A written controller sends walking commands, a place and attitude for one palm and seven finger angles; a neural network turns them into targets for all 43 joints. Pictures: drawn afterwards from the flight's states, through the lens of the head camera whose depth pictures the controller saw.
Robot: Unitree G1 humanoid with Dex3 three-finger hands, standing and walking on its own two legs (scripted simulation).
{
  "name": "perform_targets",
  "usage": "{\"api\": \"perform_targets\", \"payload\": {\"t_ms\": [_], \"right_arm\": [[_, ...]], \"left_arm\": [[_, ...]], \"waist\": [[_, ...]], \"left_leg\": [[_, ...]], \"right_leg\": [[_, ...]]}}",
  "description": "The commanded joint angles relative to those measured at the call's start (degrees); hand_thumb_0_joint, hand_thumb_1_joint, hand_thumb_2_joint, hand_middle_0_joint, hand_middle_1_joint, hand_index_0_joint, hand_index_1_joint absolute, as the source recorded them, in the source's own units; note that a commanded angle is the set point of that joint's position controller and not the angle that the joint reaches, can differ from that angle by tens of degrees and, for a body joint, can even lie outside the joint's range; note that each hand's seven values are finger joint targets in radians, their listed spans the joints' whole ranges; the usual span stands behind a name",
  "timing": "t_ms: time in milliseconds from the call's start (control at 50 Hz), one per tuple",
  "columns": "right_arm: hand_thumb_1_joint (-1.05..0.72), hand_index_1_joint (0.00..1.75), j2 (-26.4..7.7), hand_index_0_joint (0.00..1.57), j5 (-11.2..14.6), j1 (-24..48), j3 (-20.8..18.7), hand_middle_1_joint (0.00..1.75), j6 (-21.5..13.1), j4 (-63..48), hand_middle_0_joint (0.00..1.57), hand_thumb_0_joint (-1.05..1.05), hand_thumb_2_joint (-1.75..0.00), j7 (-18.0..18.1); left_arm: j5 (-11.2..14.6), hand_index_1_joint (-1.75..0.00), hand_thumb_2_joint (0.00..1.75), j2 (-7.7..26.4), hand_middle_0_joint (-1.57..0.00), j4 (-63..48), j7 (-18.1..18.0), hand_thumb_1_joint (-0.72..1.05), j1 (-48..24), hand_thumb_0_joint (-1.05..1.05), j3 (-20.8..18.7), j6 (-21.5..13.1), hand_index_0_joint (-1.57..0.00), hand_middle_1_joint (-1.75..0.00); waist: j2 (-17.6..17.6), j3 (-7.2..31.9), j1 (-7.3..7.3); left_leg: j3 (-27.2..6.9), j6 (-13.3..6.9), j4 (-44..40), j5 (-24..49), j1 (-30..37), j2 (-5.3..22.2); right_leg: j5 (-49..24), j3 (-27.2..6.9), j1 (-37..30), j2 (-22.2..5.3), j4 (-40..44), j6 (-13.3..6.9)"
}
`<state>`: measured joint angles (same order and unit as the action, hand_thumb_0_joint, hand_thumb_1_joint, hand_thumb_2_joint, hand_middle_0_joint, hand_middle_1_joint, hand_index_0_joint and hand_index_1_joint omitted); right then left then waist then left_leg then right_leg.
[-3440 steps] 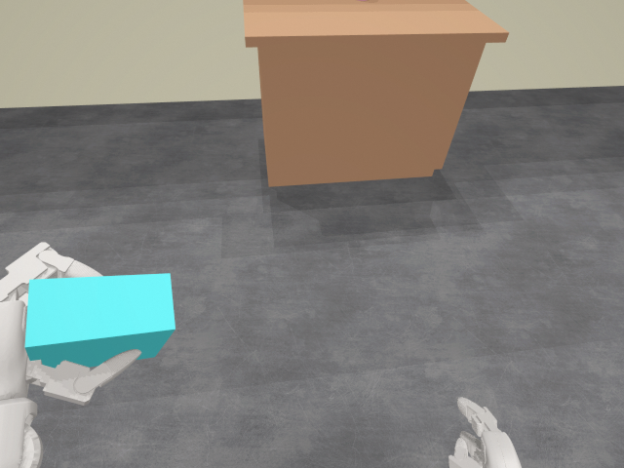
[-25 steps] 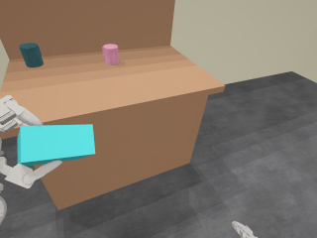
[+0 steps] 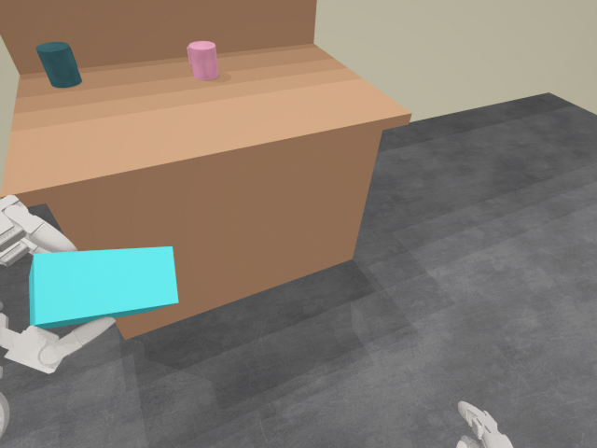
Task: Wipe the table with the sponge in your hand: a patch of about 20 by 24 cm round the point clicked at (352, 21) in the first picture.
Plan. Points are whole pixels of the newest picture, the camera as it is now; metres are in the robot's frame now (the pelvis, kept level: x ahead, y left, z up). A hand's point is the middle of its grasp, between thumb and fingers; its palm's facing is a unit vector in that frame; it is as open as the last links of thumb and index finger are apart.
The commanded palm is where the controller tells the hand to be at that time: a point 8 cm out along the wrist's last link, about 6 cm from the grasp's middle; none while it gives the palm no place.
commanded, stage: stop stepping back and stand still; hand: left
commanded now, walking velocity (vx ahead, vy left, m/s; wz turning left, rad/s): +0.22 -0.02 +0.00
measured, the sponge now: (119, 287) +0.23 +0.21 +0.17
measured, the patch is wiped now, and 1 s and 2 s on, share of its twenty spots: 0.95 0.95 0.95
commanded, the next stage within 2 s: stand and wait in 0.40 s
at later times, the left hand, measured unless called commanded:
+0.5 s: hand (36, 313) +0.17 +0.24 +0.21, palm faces +0.44 -0.83 -0.33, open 9.7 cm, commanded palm +0.12 +0.28 +0.23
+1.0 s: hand (29, 280) +0.20 +0.26 +0.22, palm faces +0.47 -0.80 -0.37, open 9.7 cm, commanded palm +0.14 +0.30 +0.23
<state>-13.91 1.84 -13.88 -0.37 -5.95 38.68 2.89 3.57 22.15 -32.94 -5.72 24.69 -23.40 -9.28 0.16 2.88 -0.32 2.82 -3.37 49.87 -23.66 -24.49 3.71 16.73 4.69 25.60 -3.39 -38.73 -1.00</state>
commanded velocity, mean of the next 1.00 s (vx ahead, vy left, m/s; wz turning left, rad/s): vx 0.04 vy -0.02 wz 0.00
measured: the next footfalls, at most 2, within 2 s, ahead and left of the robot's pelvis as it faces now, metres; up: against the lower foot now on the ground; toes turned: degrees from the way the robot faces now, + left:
right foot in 0.26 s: +0.07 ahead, -0.11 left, +0.00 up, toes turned +0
left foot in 0.48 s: +0.03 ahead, +0.13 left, +0.00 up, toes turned +3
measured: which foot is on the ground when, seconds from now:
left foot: down 0.00-0.26, up 0.28-0.46, down 0.48-1.00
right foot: down 0.00-0.02, up 0.04-0.24, down 0.26-1.00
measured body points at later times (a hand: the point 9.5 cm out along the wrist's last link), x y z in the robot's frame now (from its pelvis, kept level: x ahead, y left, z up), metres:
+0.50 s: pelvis -0.03 +0.00 +0.00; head -0.04 +0.02 +0.45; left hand +0.14 +0.28 +0.23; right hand +0.13 -0.25 -0.07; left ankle +0.00 +0.13 -0.72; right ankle +0.02 -0.12 -0.71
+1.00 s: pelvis +0.00 +0.01 +0.02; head +0.00 +0.01 +0.47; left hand +0.17 +0.30 +0.24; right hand +0.19 -0.21 -0.06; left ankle -0.01 +0.13 -0.72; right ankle +0.03 -0.11 -0.72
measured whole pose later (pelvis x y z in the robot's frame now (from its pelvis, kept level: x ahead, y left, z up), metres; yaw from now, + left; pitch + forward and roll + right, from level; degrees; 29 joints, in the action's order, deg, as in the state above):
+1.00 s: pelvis +0.00 +0.01 +0.02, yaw +3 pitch -1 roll -1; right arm -11.2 0.6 -10.3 1.2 -6.1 36.5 3.3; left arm 2.9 21.7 -31.8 -9.2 25.6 -21.3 -8.5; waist -0.5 -0.4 -0.3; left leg 0.0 0.2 31.0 -16.4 -13.7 1.4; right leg 12.5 2.9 14.3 -0.2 -27.7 0.0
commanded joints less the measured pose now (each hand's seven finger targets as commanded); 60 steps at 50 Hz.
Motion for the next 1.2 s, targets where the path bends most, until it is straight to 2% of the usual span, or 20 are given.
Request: {"api": "perform_targets", "payload": {"t_ms": [0, 20, 40, 100, 200, 220, 240, 280, 320, 380, 420, 460, 500, 580, 620, 640, 720, 780, 900, 1180], "right_arm": [[-0.90, 0.30, -7.54, 0.20, -0.54, 7.43, -1.49, 0.30, -6.66, -11.34, 0.20, 0.00, -0.90, 1.99], [-0.90, 0.30, -6.69, 0.20, -0.04, 8.37, -1.67, 0.30, -7.91, -11.52, 0.20, 0.00, -0.90, 1.63], [-0.90, 0.30, -6.62, 0.20, 0.02, 7.41, -2.57, 0.30, -8.13, -10.32, 0.20, 0.00, -0.90, 1.20], [-0.90, 0.30, -4.86, 0.20, 0.50, 5.45, -1.77, 0.30, -7.80, -9.86, 0.20, 0.00, -0.90, -0.08], [-0.90, 0.30, -5.76, 0.20, -0.85, 9.06, -0.93, 0.30, -3.71, -11.93, 0.20, 0.00, -0.90, 0.45], [-0.90, 0.30, -5.45, 0.20, -0.89, 8.39, -1.39, 0.30, -2.86, -11.94, 0.20, 0.00, -0.90, 0.21], [-0.90, 0.30, -5.07, 0.20, -0.36, 7.75, -2.23, 0.30, -1.97, -12.06, 0.20, 0.00, -0.90, -0.24], [-0.90, 0.30, -4.45, 0.20, -0.65, 8.92, -1.75, 0.30, -2.36, -11.45, 0.20, 0.00, -0.90, -0.37], [-0.90, 0.30, -4.54, 0.20, -0.31, 7.81, -2.34, 0.30, -2.10, -10.15, 0.20, 0.00, -0.90, -0.33], [-0.90, 0.30, -3.21, 0.20, -0.67, 10.49, -1.44, 0.30, -2.09, -10.98, 0.20, 0.00, -0.90, 1.15], [-0.90, 0.30, -4.77, 0.20, -1.37, 8.68, -1.16, 0.30, -3.31, -10.46, 0.20, 0.00, -0.90, 2.41], [-0.90, 0.30, -6.23, 0.20, -1.45, 8.34, -1.11, 0.30, -4.30, -11.52, 0.20, 0.00, -0.90, 2.30], [-0.90, 0.30, -5.40, 0.20, -0.68, 7.84, -1.88, 0.30, -5.13, -10.91, 0.20, 0.00, -0.90, 1.64], [-0.90, 0.30, -4.77, 0.20, -0.28, 8.27, -1.20, 0.30, -4.88, -10.82, 0.20, 0.00, -0.90, 0.36], [-0.90, 0.30, -4.84, 0.20, -0.52, 8.64, -2.01, 0.30, -3.62, -11.10, 0.20, 0.00, -0.90, -0.19], [-0.90, 0.30, -4.07, 0.20, -0.44, 8.88, -2.01, 0.30, -3.47, -10.45, 0.20, 0.00, -0.90, -0.47], [-0.90, 0.30, -4.48, 0.20, -0.69, 8.58, -1.76, 0.30, -2.33, -10.35, 0.20, 0.00, -0.90, 0.25], [-0.90, 0.30, -6.06, 0.20, -0.82, 10.47, -1.68, 0.30, -2.67, -12.42, 0.20, 0.00, -0.90, 1.25], [-0.90, 0.30, -5.18, 0.20, -0.90, 10.18, -1.46, 0.30, -3.88, -11.20, 0.20, 0.00, -0.90, 1.28], [-0.90, 0.30, -5.00, 0.20, -0.95, 11.01, -1.58, 0.30, -1.47, -12.97, 0.20, 0.00, -0.90, 0.89]], "left_arm": [[0.34, -1.60, 1.30, 10.23, -1.20, -18.12, -3.57, 0.10, -12.38, 0.00, -3.95, -4.35, -1.20, -1.60], [-1.01, -1.60, 1.30, 12.89, -1.20, -19.35, -3.88, 0.10, -17.62, 0.00, -5.31, -4.86, -1.20, -1.60], [-1.49, -1.60, 1.30, 14.31, -1.20, -12.35, -3.69, 0.10, -14.77, 0.00, -8.00, -4.52, -1.20, -1.60], [-0.85, -1.60, 1.30, 10.86, -1.20, -9.21, -3.50, 0.10, -10.37, 0.00, -4.84, -3.24, -1.20, -1.60], [0.11, -1.60, 1.30, 8.38, -1.20, -4.31, -2.73, 0.10, -3.16, 0.00, -3.82, -0.99, -1.20, -1.60], [-0.34, -1.60, 1.30, 9.15, -1.20, -3.88, -2.19, 0.10, -3.07, 0.00, -3.98, -0.80, -1.20, -1.60], [-0.47, -1.60, 1.30, 10.53, -1.20, -5.49, -1.50, 0.10, -5.34, 0.00, -4.06, -0.91, -1.20, -1.60], [-0.12, -1.60, 1.30, 13.20, -1.20, -10.05, -1.34, 0.10, -12.23, 0.00, -6.67, -2.57, -1.20, -1.60], [0.25, -1.60, 1.30, 12.71, -1.20, -9.81, -1.47, 0.10, -10.99, 0.00, -6.57, -2.20, -1.20, -1.60], [0.27, -1.60, 1.30, 11.25, -1.20, -16.87, -2.37, 0.10, -12.98, 0.00, -4.24, -2.37, -1.20, -1.60], [0.13, -1.60, 1.30, 11.20, -1.20, -18.04, -4.06, 0.10, -10.59, 0.00, -4.24, -2.58, -1.20, -1.60], [-0.12, -1.60, 1.30, 9.87, -1.20, -19.78, -5.37, 0.10, -10.17, 0.00, -3.66, -2.95, -1.20, -1.60], [0.03, -1.60, 1.30, 11.01, -1.20, -16.23, -5.25, 0.10, -10.50, 0.00, -5.25, -2.81, -1.20, -1.60], [-0.46, -1.60, 1.30, 10.91, -1.20, -11.00, -4.67, 0.10, -3.51, 0.00, -6.45, -2.01, -1.20, -1.60], [-0.25, -1.60, 1.30, 11.00, -1.20, -8.40, -3.73, 0.10, -3.41, 0.00, -5.89, -2.42, -1.20, -1.60], [0.17, -1.60, 1.30, 11.32, -1.20, -9.12, -3.68, 0.10, -4.83, 0.00, -6.36, -2.55, -1.20, -1.60], [0.48, -1.60, 1.30, 10.42, -1.20, -10.60, -3.88, 0.10, -3.59, 0.00, -6.13, -2.58, -1.20, -1.60], [0.16, -1.60, 1.30, 10.37, -1.20, -14.55, -4.53, 0.10, -3.73, 0.00, -5.66, -3.79, -1.20, -1.60], [-0.44, -1.60, 1.30, 9.07, -1.20, -12.82, -4.49, 0.10, -5.93, 0.00, -3.75, -3.59, -1.20, -1.60], [0.29, -1.60, 1.30, 9.28, -1.20, -11.07, -4.25, 0.10, -2.65, 0.00, -4.41, -3.15, -1.20, -1.60]], "waist": [[-27.70, 2.79, 2.46], [-23.05, 0.31, 2.14], [-12.53, 2.83, 0.55], [-12.28, -1.69, 1.99], [-8.48, -0.51, -0.81], [2.33, -0.37, -0.78], [16.43, 1.61, 0.05], [8.58, 2.77, 1.92], [8.91, -0.11, 2.35], [4.23, -0.74, 2.78], [-7.29, 1.95, 2.57], [-26.31, 1.39, 1.63], [-14.39, 2.38, 0.86], [-5.10, 2.75, 0.71], [8.33, 0.24, 2.06], [10.99, 0.73, 1.56], [2.98, 1.75, 2.89], [-13.42, 3.03, 0.84], [-3.82, 4.52, 0.75], [-4.14, 4.68, 0.76]], "left_leg": [[-26.36, -7.15, -38.69, -23.36, 12.17, 12.39], [-30.87, -10.71, -41.37, -20.91, 6.16, 15.64], [-24.49, -9.14, -38.08, -13.88, 6.31, 13.91], [-21.47, -7.25, -37.09, -15.20, 4.36, 12.15], [-8.59, -0.72, -22.56, -16.87, -11.41, 4.71], [-2.28, 0.37, -5.29, -12.31, -14.67, -0.12], [0.88, 1.58, 14.62, -7.09, -17.45, -4.09], [-5.18, 2.84, 25.63, 0.75, -15.47, -1.68], [-5.43, 2.26, 18.26, 1.45, -6.83, 1.69], [-4.29, 0.71, -4.61, 1.54, 10.80, 3.62], [-3.03, 0.29, -21.38, -1.07, 14.97, 0.41], [-26.52, -5.76, -37.92, -14.47, 11.59, 13.20], [-22.93, -5.25, -35.41, -2.79, 10.59, 12.13], [-8.14, -0.10, -20.30, 6.35, 0.84, 3.33], [-3.95, 2.68, -5.12, 1.77, -3.82, -1.91], [-4.39, 2.88, -2.06, 1.60, -1.24, -1.44], [-5.76, 1.67, -18.92, 7.41, 10.25, 0.69], [-18.03, -1.29, -32.84, 6.75, 9.82, 7.81], [-9.20, 1.13, -25.03, 22.95, 10.29, 3.08], [-7.55, 2.11, -25.92, 20.84, 11.35, 1.92]], "right_leg": [[17.56, 2.10, 12.77, 5.42, -22.45, 1.16], [13.47, -4.67, 15.66, 3.36, -31.97, 1.06], [10.97, -4.36, 12.90, 2.08, -33.95, 1.26], [7.31, -4.08, 10.46, -0.58, -20.92, 1.26], [6.39, 2.50, -22.57, 5.41, 10.57, -1.14], [4.24, -4.27, -24.30, 0.40, 16.38, -3.72], [4.32, -22.24, -22.91, -11.15, 23.63, -8.23], [-1.40, -26.27, -15.14, -16.75, 26.00, -10.03], [22.06, -23.71, -1.63, -14.86, 28.62, -9.50], [20.06, -13.19, 7.81, -12.50, 21.88, -7.71], [19.39, -8.46, 3.38, -6.42, 10.63, -5.09], [14.38, -1.25, 5.04, 4.53, -10.17, 0.60], [11.77, -4.93, 2.39, 2.90, -12.00, 1.47], [-4.16, -4.44, -18.73, 2.05, 14.89, 0.84], [0.42, -23.85, -15.47, -11.13, 24.36, -5.42], [5.33, -25.10, -11.83, -13.76, 26.47, -6.63], [3.92, -14.07, -7.08, -8.33, 18.47, -4.35], [-2.66, -4.29, -9.67, 2.04, 6.39, 1.10], [-16.21, -6.67, -16.97, 0.10, 12.56, 0.74], [-16.27, -8.32, -17.81, -0.91, 16.09, 0.02]]}}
